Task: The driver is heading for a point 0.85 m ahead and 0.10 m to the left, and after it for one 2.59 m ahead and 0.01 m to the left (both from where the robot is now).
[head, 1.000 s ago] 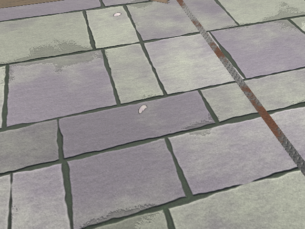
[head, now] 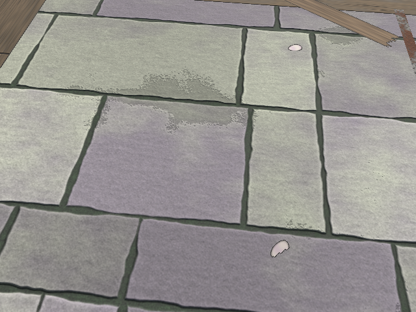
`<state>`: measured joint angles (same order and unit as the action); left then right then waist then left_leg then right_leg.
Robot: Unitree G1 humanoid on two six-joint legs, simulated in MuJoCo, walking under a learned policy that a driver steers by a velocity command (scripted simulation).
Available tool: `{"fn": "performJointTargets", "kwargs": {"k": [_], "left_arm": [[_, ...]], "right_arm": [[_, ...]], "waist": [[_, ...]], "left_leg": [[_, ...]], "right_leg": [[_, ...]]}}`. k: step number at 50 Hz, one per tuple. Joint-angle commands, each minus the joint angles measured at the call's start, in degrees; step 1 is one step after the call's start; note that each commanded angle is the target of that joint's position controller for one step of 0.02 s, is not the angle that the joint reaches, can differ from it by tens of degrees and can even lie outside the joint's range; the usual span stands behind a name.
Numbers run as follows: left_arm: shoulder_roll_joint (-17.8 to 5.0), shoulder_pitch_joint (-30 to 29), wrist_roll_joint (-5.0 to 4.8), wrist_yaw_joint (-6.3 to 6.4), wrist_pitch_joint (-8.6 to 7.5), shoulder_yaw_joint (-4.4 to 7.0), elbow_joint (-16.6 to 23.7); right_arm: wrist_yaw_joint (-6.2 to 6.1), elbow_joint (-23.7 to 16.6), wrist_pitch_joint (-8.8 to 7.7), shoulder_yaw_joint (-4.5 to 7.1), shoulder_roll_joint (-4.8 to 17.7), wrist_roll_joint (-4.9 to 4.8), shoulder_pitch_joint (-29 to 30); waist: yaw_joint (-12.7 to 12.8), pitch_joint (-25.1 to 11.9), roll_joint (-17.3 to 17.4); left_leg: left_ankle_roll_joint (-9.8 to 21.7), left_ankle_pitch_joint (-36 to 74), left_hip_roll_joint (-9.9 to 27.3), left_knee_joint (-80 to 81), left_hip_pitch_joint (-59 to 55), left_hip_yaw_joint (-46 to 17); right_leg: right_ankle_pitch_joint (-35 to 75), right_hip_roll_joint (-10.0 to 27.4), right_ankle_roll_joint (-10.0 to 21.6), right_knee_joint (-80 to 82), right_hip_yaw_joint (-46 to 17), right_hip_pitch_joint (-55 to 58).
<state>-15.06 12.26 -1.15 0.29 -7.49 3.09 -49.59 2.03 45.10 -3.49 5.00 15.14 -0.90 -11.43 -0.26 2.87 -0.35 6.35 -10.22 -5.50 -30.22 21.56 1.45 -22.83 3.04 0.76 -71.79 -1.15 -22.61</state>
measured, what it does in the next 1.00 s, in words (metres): walks ahead, turning left: right foot, then left foot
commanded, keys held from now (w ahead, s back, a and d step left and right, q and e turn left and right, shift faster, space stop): w+q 0.54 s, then w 0.36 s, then w+e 0.10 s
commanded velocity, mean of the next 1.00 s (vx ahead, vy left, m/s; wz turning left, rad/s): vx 0.50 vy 0.00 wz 0.42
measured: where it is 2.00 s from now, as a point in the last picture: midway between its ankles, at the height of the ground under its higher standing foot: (153, 200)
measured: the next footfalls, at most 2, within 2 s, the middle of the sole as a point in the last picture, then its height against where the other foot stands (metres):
right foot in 0.36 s outside the picture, level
left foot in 0.88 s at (141, 283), level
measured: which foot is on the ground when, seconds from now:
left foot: down 0.00-0.36, up 0.38-0.86, down 0.88-1.00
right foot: up 0.00-0.34, down 0.36-0.88, up 0.90-1.00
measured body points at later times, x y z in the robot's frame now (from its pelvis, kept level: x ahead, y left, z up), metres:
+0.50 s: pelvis +0.28 -0.04 +0.00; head +0.31 -0.03 +0.45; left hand +0.36 +0.26 -0.09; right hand +0.44 -0.28 -0.11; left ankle +0.16 +0.06 -0.63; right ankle +0.36 -0.12 -0.73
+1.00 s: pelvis +0.50 +0.11 +0.01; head +0.52 +0.14 +0.45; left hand +0.43 +0.39 -0.13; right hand +0.75 -0.05 -0.08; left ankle +0.50 +0.22 -0.73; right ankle +0.46 -0.08 -0.63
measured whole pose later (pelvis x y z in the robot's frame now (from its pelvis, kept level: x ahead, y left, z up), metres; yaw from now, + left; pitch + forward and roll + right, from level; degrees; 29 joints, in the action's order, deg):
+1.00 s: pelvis +0.50 +0.11 +0.01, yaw +24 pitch +2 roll -1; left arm -17.1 17.3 -1.9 -0.8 -4.9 2.9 -50.0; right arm 1.5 39.2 -3.9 2.8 14.4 0.0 -9.8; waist 1.4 1.3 -1.5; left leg 2.9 -10.6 -0.5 -29.3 21.1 3.1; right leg -22.9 4.0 0.7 -66.7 -0.9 -23.1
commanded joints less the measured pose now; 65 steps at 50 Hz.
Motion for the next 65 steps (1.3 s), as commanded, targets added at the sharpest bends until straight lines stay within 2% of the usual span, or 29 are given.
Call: {"fn": "performJointTargets", "kwargs": {"k": [1,5,9,12,15,17,18,19,20,21,22,23,24,26,30,35,40,42,43,44,45,46,47,48,49,50,54,60,65], "left_arm": [[-7.1,0.2,1.14,0.18,-0.46,2.14,5.4],[-4.6,-5.5,2.25,0.69,1.10,1.59,8.3],[-2.9,-13.9,1.56,0.04,0.78,0.75,11.0],[-4.1,-17.6,0.84,-0.71,0.23,0.94,13.0],[-6.3,-17.0,0.69,-1.47,-0.77,1.67,13.7],[-7.8,-10.0,0.84,-1.28,-1.40,2.64,12.2],[-9.9,-2.8,1.72,-0.94,-1.66,3.48,11.1],[-13.4,6.6,2.38,-0.38,-1.35,4.34,10.3],[-15.3,9.1,2.31,-1.05,-0.66,4.81,8.4],[-9.0,6.5,1.19,-0.98,-0.27,3.43,10.0],[-6.1,4.1,0.96,-0.64,0.32,2.62,10.5],[-5.9,1.3,1.52,-0.64,0.79,2.25,10.6],[-5.1,0.0,1.76,-0.67,0.94,1.94,10.1],[-4.6,-0.7,1.84,-0.79,0.55,1.80,9.3],[-7.2,1.7,1.51,-1.10,-0.16,2.67,6.7],[-9.2,3.5,0.39,-0.95,0.94,2.82,4.5],[-11.6,8.0,-0.78,-0.93,2.51,3.16,1.7],[-12.6,6.9,-1.21,-0.65,3.20,3.22,1.1],[-11.8,6.9,-1.23,-0.47,3.44,2.80,0.8],[-9.6,6.7,-0.21,-0.18,3.27,1.77,1.5],[-3.0,11.3,1.22,-0.67,2.15,-0.60,4.1],[-5.7,10.2,0.06,-0.98,0.84,-0.10,2.8],[-9.3,5.8,-1.84,-1.24,0.45,1.04,4.3],[-8.8,3.0,-1.82,-1.10,0.60,0.90,4.9],[-8.3,1.9,-0.79,-0.93,1.14,1.06,4.8],[-8.0,3.2,-0.46,-0.88,2.11,1.42,4.2],[-5.0,4.2,-0.61,-0.56,4.72,1.28,3.8],[-3.4,-4.2,0.03,-1.69,4.41,0.90,6.5],[-2.2,-12.2,0.60,-3.56,4.19,0.12,11.1]], "right_arm": [[-0.59,-4.5,-1.10,0.85,4.9,0.23,-0.4],[-2.12,-4.2,-1.23,1.66,8.4,-0.05,-3.8],[-2.79,-3.8,-0.44,1.64,8.3,-0.50,-7.5],[-2.86,-3.2,-0.07,1.63,8.4,-0.76,-9.9],[-3.35,-3.4,0.47,1.68,8.4,-0.73,-10.0],[-3.44,-4.3,0.76,1.50,7.8,-0.59,-7.8],[-3.14,-5.4,0.55,0.63,5.5,-0.19,-6.5],[-3.17,-7.0,0.36,-0.33,2.4,0.52,-7.5],[-3.05,-8.1,-0.20,-0.98,1.8,-1.27,-15.9],[-3.09,-6.1,0.05,0.05,7.7,-1.85,-14.9],[-2.93,-6.8,0.45,0.62,9.8,-1.18,-8.7],[-2.93,-7.5,0.61,0.64,8.8,-0.49,-5.8],[-2.72,-8.1,0.67,0.81,7.9,-0.12,-4.4],[-2.18,-8.4,1.30,0.60,5.5,-0.88,-5.4],[-2.24,-10.0,1.65,-0.23,3.1,-0.21,-2.2],[-0.76,-11.3,0.24,-1.42,1.8,0.10,6.2],[0.34,-14.0,-0.30,-1.41,3.2,-0.46,12.4],[0.33,-13.1,-0.47,-0.39,5.1,0.00,7.8],[0.01,-10.4,-0.43,0.98,7.4,0.32,-0.2],[-0.71,-8.0,-0.19,2.51,11.1,0.61,-10.1],[-1.25,-7.3,-0.06,3.68,18.1,1.32,-14.8],[-1.21,-7.3,-0.21,2.55,13.9,0.80,-16.0],[-1.04,-7.2,-0.55,1.43,11.0,0.97,-12.6],[-0.97,-7.3,-0.72,0.74,8.8,0.81,-8.8],[-0.70,-7.2,-0.97,0.09,6.6,0.85,-5.3],[-0.57,-7.2,-1.46,-0.32,4.9,1.11,-3.0],[-0.99,-4.9,-3.36,0.35,5.8,1.92,-2.0],[-2.46,-2.2,-3.24,0.67,7.3,1.76,-3.8],[-3.26,0.3,-1.42,1.18,9.0,0.91,-6.6]], "waist": [[1.6,-6.8,0.1],[0.8,-3.9,1.6],[-2.8,-3.2,4.8],[-4.3,-3.1,6.0],[-3.2,-3.5,7.1],[0.9,-5.8,8.5],[4.4,-11.6,6.8],[6.8,-20.0,-1.5],[2.6,-24.2,-21.8],[3.7,-17.9,-13.1],[4.9,-10.6,-6.7],[3.6,-6.9,-2.6],[2.4,-4.2,-2.7],[0.8,-3.3,-5.3],[0.9,-2.7,-3.4],[3.2,-1.3,-3.0],[4.4,0.6,-4.9],[0.4,-2.3,-5.8],[-3.6,-7.2,-4.8],[-7.9,-13.9,-2.1],[-5.6,-21.0,13.0],[-7.0,-26.3,12.0],[-6.7,-17.2,8.8],[-4.9,-12.3,6.2],[-2.9,-8.3,4.8],[-0.9,-6.7,6.1],[1.4,-3.3,4.8],[-1.1,-0.1,3.5],[-3.8,3.2,2.6]], "left_leg": [[11.6,13.5,15.6,16.6,-14.4,-22.7],[10.8,19.6,12.6,17.9,-7.8,-16.9],[7.0,12.7,9.4,16.0,-7.0,-15.3],[6.2,9.0,11.1,13.4,-10.1,-19.4],[5.4,8.0,13.3,8.5,-15.2,-24.9],[3.7,13.2,11.6,2.8,-15.0,-25.6],[1.8,14.0,8.6,-7.2,-11.0,-22.8],[-1.2,1.8,3.1,-24.8,1.0,-16.0],[-3.6,-25.2,-0.7,-39.2,18.9,-12.5],[-4.3,-21.4,4.2,-45.9,24.5,-14.0],[-4.7,-15.8,6.1,-46.5,25.0,-11.8],[-4.9,-11.8,8.0,-44.9,22.6,-10.2],[-4.9,-9.5,9.6,-42.4,21.3,-10.2],[-4.8,-7.6,11.3,-39.6,17.7,-8.6],[-5.8,-2.4,11.7,-31.2,20.1,-8.6],[-5.5,9.6,11.0,-12.9,16.3,-3.8],[-3.5,3.8,9.1,-4.0,13.4,-0.8],[-1.3,2.0,6.3,0.3,4.5,1.5],[0.3,4.4,4.3,2.6,-7.5,3.0],[2.9,6.4,9.5,0.5,-24.1,-3.5],[12.2,1.2,25.6,3.7,-44.4,-31.2],[14.4,-1.8,29.4,10.9,-45.1,-43.4],[11.4,0.1,27.4,11.2,-38.4,-33.7],[9.2,3.2,24.6,11.9,-30.5,-25.2],[7.8,5.7,22.2,14.0,-23.3,-19.7],[6.6,6.9,20.5,16.3,-18.2,-15.7],[6.4,11.4,19.9,22.2,-11.7,-7.1],[3.5,14.2,18.7,23.4,-15.5,3.1],[2.0,25.1,20.6,18.6,-22.9,7.7]], "right_leg": [[5.0,4.4,-0.6,4.6,-3.9,-13.4],[13.6,2.8,-3.9,18.0,-1.4,-13.5],[26.6,-1.1,-3.7,35.5,-0.8,-9.7],[27.4,-2.6,-3.1,40.8,-1.7,-8.3],[21.7,-3.2,-1.4,44.5,-3.1,-6.2],[19.9,-3.9,0.9,47.8,-1.7,3.2],[20.6,0.7,3.8,46.7,-4.9,15.8],[17.1,11.4,8.1,46.6,-17.9,33.6],[6.1,22.0,15.8,52.2,-43.6,45.0],[-4.1,21.2,14.2,53.7,-42.2,40.6],[-2.0,18.5,11.4,54.4,-31.5,32.5],[4.2,15.8,10.1,55.9,-25.0,24.9],[9.5,13.9,9.8,57.3,-20.5,19.9],[14.7,11.4,9.4,60.2,-12.9,15.0],[23.7,11.8,11.7,62.9,-6.5,15.4],[26.4,9.6,10.1,63.2,1.1,16.9],[28.1,13.1,9.0,60.5,0.6,22.9],[41.4,12.7,7.5,53.6,2.4,24.0],[48.6,10.3,6.0,44.2,5.1,21.7],[40.6,7.7,3.5,30.0,7.2,11.6],[6.3,-1.4,-0.5,6.7,7.3,-12.6],[-10.4,-2.8,-0.3,-2.8,-2.9,-19.4],[-7.2,0.0,0.6,-5.1,-4.0,-23.9],[-2.2,2.6,0.9,-2.2,-2.9,-22.8],[1.4,4.2,0.6,1.3,-2.6,-20.6],[4.5,5.6,0.4,3.6,-3.5,-16.9],[12.3,5.0,-1.2,7.2,-5.2,-15.3],[28.2,3.2,-1.0,24.6,-3.6,-18.1],[25.3,1.8,1.0,34.5,1.9,-19.3]]}}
